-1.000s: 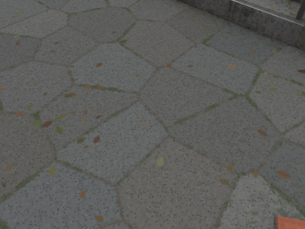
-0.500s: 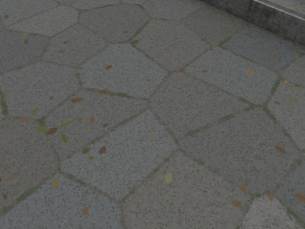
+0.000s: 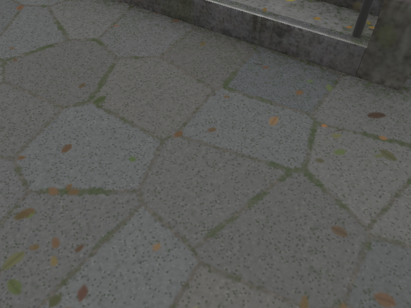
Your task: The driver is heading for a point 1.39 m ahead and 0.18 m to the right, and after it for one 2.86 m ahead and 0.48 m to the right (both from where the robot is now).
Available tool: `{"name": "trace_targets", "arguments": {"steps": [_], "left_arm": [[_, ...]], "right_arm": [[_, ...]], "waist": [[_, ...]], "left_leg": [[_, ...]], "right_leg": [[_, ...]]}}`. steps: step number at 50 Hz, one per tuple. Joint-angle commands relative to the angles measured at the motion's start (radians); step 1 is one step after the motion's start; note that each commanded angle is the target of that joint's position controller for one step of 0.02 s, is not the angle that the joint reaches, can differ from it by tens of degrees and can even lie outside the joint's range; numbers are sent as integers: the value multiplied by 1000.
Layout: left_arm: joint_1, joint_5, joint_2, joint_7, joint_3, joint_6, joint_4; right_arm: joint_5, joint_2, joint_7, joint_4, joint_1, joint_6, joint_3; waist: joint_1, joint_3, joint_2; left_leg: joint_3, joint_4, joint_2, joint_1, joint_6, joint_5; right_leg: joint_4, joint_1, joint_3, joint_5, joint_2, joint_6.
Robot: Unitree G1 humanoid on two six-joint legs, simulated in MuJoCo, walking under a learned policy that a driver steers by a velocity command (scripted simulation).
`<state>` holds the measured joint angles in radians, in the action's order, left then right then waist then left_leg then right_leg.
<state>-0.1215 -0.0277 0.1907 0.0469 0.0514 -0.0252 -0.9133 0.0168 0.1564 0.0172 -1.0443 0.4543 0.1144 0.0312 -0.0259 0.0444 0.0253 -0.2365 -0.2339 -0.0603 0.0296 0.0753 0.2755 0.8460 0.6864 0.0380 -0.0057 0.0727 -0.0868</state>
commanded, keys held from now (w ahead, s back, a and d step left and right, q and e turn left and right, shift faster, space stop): w+e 0.40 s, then w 0.60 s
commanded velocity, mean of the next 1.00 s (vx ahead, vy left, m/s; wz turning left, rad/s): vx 0.50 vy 0.00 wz -0.34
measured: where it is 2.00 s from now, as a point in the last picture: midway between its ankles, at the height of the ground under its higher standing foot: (266, 164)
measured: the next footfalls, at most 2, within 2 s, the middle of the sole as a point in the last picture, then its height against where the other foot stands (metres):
right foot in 0.18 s outside the picture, level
left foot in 0.72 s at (214, 270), level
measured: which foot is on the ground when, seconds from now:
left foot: down 0.00-0.16, up 0.18-0.70, down 0.72-1.00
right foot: up 0.00-0.16, down 0.18-0.74, up 0.76-1.00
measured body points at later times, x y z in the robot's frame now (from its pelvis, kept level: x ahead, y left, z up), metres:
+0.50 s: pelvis +0.27 -0.05 +0.00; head +0.30 -0.07 +0.45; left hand +0.33 +0.22 -0.13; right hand +0.38 -0.33 -0.11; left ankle +0.46 +0.09 -0.67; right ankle +0.21 -0.07 -0.74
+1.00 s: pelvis +0.56 -0.07 +0.01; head +0.58 -0.07 +0.46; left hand +0.75 +0.12 -0.13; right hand +0.47 -0.31 -0.13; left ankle +0.57 +0.00 -0.74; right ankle +0.59 -0.24 -0.67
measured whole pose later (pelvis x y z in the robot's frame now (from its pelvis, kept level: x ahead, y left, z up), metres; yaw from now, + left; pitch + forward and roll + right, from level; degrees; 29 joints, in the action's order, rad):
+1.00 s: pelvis +0.56 -0.07 +0.01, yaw -20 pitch +0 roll +1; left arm -0.20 -0.04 0.24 0.03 0.04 -0.04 -0.88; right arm 0.01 0.21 -0.02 -0.97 0.40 0.09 0.04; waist -0.02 0.03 0.04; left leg -0.07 -0.26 -0.08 -0.09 0.09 0.17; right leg 0.98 0.61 -0.01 0.17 0.08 -0.04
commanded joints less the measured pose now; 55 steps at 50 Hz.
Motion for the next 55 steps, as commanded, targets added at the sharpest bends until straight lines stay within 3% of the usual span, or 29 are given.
{"name": "trace_targets", "arguments": {"steps": [1, 3, 5, 7, 8, 9, 10, 11, 12, 13, 14, 15, 17, 20, 25, 30, 33, 34, 35, 36, 37, 38, 39, 40, 41, 43, 46, 50, 55], "left_arm": [[133, 2, 4, 9, -13, -10, 92], [152, -1, 14, 8, -11, -11, 106], [110, -4, 32, 2, -2, -10, 98], [-28, -6, 66, -5, 17, -11, 60], [-141, -11, 96, -9, 33, -17, 24], [-278, -23, 160, -20, 61, -21, -10], [-272, -26, 265, -33, 86, -16, 5], [-313, 1, 270, -33, 86, -2, 8], [-246, 10, 243, -42, 78, 0, 3], [-194, 16, 192, -43, 67, -4, 9], [-146, 16, 163, -45, 58, -13, 17], [-128, 22, 138, -49, 49, -23, 21], [-149, 31, 143, -48, 43, -46, 17], [-212, 31, 183, -47, 49, -54, 8], [-336, 27, 157, -46, 34, -54, -19], [-403, 11, 166, -60, 24, -56, -40], [-353, 5, 197, -70, 26, -62, -36], [-337, 3, 209, -70, 28, -65, -36], [-320, 1, 214, -64, 28, -66, -38], [-316, 7, 195, -59, 21, -71, -26], [-433, 47, 98, -52, 2, -72, -9], [-452, 34, 152, -53, 14, -70, -24], [-367, 12, 175, -53, 20, -64, -12], [-287, 4, 162, -45, 15, -65, 7], [-256, 3, 141, -38, 12, -60, 17], [-276, -15, 111, -25, 6, -38, 12], [-228, -16, 93, -15, -1, -25, 30], [-39, -10, 85, -10, -12, -22, 92], [125, 2, 67, -10, -28, -27, 138]], "right_arm": [[-1, 115, 14, 22, 53, 10, 14], [2, 129, 21, 7, 76, 2, 16], [3, 153, 31, 2, 73, -8, 21], [7, 186, 35, 7, 54, -24, 31], [6, 200, 29, 17, 44, -31, 36], [2, 206, 20, 44, 16, -31, 39], [-8, 82, -5, 111, 45, -26, 18], [-10, 157, -12, 161, -85, -11, 33], [-15, 168, -17, 198, -178, 7, 32], [-16, 169, -16, 196, -173, 17, 31], [-4, 161, -12, 184, -160, 9, 33], [16, 148, -14, 184, -135, -13, 31], [34, 130, -22, 192, -129, -50, 30], [33, 128, -29, 243, -238, -72, 27], [23, 129, -40, 301, -419, -74, 16], [12, 136, -49, 355, -562, -61, 4], [8, 166, -45, 346, -482, -48, 13], [5, 185, -37, 318, -393, -44, 23], [4, 204, -26, 269, -244, -36, 34], [21, 242, -12, 230, -81, -27, 48], [49, 353, -6, 223, 32, -26, 76], [21, 314, -22, 205, -1, -42, 74], [1, 250, -28, 222, -116, -46, 59], [-2, 185, -33, 233, -190, -43, 44], [3, 160, -32, 224, -208, -37, 35], [0, 136, -29, 189, -185, -23, 23], [-9, 163, -33, 149, -117, -5, 30], [-12, 165, -33, 116, -47, -7, 27], [-9, 178, -25, 82, 38, -9, 26]], "waist": [[-8, 89, -75], [-6, 84, -80], [22, 44, -109], [83, -35, -141], [129, -96, -136], [203, -167, -74], [126, -247, 164], [168, -286, 64], [137, -128, 10], [90, -64, -55], [43, -25, -101], [11, -25, -96], [-11, -36, -71], [9, -9, -22], [85, 1, 33], [132, 30, 44], [66, 22, 56], [28, -19, 62], [-41, -92, 35], [-108, -193, -4], [-82, -354, -211], [-57, -353, -237], [-14, -163, -128], [-5, -72, -47], [16, -24, -49], [52, -14, -94], [58, -7, -94], [22, 35, -84], [-26, 40, -94]], "left_leg": [[64, 84, 289, -48, 44, -525], [33, 30, 303, 28, 38, -672], [-2, -86, 315, 87, 29, -962], [-20, -318, 326, 99, 35, -1128], [-23, -503, 325, 42, 34, -1045], [-25, -782, 304, -149, 11, -787], [3, -1164, 119, -609, -42, 184], [223, -1289, 34, -769, -47, 239], [271, -1214, 113, -847, -35, 108], [265, -1114, 144, -786, -35, 33], [268, -1039, 169, -717, -45, 16], [271, -993, 178, -654, -64, 19], [260, -923, 180, -607, -92, 26], [233, -799, 178, -655, -121, -75], [209, -567, 158, -712, -104, -275], [186, -401, 114, -711, -60, -282], [190, -310, 76, -552, -7, -191], [179, -295, 41, -433, 12, -147], [167, -239, 17, -263, 34, -162], [270, -235, 121, -16, 72, -138], [708, -214, 412, 284, 194, -34], [985, -58, 480, 264, 244, 10], [851, -31, 440, 97, 223, 115], [717, 1, 396, -38, 199, 85], [617, 30, 346, -121, 168, 8], [496, 63, 285, -205, 136, -133], [415, 96, 267, -205, 148, -260], [340, 129, 230, -167, 134, -321], [298, 100, 231, -90, 112, -429]], "right_leg": [[-141, -28, 77, -32, -22, -10], [-195, -58, 109, 25, -48, -34], [-213, -142, 146, 120, -102, -72], [-236, -296, 161, 225, -165, -121], [-300, -446, 142, 232, -188, -150], [-372, -674, -6, 290, -102, -199], [-396, -998, -515, 291, 222, -348], [-555, -1013, -786, 337, 274, -396], [-597, -900, -620, 286, 250, -344], [-618, -769, -528, 160, 217, -298], [-624, -667, -440, 36, 163, -257], [-629, -603, -377, -49, 122, -240], [-629, -552, -318, -161, 77, -230], [-643, -515, -286, -179, 35, -202], [-635, -626, -258, -264, 18, -121], [-612, -763, -273, -321, 62, -119], [-545, -778, -260, -497, 92, -94], [-462, -771, -248, -630, 85, -80], [-297, -751, -216, -675, 51, -66], [-74, -603, -193, -474, 11, -54], [312, -300, -109, 30, -138, -5], [463, -139, -131, 510, -202, -9], [492, -77, -154, 424, -128, -14], [436, -82, -145, 350, -87, -14], [379, -105, -132, 320, -54, -13], [313, -174, -108, 293, -26, 6], [251, -123, -68, 235, -1, 30], [48, -32, -20, 90, 27, 62], [-188, -89, 25, -4, -8, 63]]}}
Over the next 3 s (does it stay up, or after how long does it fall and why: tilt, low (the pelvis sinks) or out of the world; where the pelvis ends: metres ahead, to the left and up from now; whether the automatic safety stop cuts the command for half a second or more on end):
stays up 1.32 -0.16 0.00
